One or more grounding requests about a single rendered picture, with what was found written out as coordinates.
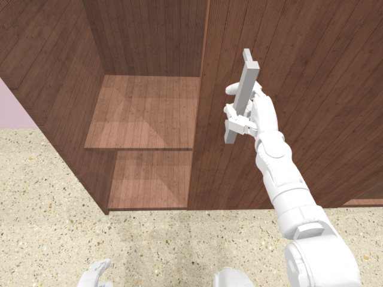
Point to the robot left hand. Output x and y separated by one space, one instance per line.
90 278

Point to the right robot forearm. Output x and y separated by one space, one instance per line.
298 215

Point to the wardrobe door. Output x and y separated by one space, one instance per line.
321 63
374 192

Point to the robot right upper arm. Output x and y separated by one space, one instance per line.
321 261

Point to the robot right hand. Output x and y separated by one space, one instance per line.
261 111

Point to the right robot thigh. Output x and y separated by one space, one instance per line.
229 277

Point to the handle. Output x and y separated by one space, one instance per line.
246 84

